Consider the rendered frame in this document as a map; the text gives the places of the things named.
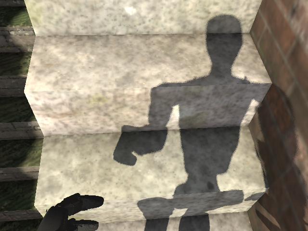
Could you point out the robot left hand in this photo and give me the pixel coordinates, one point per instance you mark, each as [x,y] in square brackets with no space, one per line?
[56,218]

